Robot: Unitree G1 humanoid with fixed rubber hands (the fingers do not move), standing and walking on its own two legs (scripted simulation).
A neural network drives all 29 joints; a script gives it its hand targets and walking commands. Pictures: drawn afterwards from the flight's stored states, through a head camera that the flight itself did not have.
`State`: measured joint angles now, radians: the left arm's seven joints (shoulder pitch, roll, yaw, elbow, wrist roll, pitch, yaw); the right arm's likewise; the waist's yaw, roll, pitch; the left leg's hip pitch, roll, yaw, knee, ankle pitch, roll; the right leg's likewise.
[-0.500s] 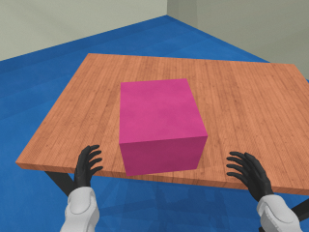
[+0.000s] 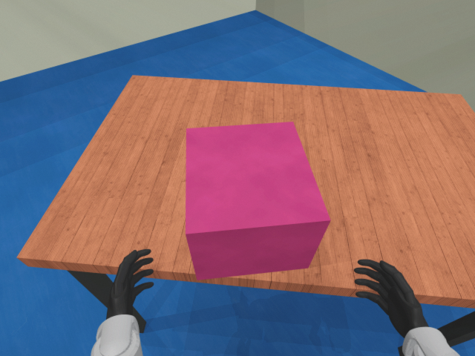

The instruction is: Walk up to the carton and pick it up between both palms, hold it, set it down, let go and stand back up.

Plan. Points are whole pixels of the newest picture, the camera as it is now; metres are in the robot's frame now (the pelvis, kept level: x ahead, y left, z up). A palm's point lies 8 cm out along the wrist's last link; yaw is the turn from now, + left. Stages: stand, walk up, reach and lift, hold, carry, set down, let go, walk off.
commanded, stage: set down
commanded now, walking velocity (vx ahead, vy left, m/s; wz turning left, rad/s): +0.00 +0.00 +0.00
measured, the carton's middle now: (246, 197) +0.39 +0.02 +0.02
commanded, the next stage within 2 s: let go in 1.28 s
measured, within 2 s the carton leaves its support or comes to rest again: neither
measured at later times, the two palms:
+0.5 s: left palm (121, 333) +0.16 +0.21 -0.05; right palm (401, 314) +0.19 -0.22 +0.00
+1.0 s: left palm (129, 338) +0.16 +0.21 -0.07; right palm (398, 315) +0.19 -0.22 +0.00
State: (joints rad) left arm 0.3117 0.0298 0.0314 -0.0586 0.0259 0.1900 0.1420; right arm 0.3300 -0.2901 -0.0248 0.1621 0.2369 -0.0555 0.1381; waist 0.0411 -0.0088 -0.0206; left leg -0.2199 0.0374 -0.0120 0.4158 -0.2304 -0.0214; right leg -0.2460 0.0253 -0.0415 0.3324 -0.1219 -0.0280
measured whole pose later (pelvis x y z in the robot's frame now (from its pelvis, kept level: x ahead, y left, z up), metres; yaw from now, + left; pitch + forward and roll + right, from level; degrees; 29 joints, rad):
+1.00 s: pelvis +0.00 +0.01 +0.00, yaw +0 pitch -1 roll -1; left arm 0.25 0.11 0.03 0.33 0.03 0.22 0.05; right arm 0.26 -0.23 -0.02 0.29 0.10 -0.13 0.12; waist -0.01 -0.05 0.02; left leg -0.15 0.02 -0.01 0.42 -0.24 -0.01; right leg -0.18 0.01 -0.04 0.33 -0.14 -0.02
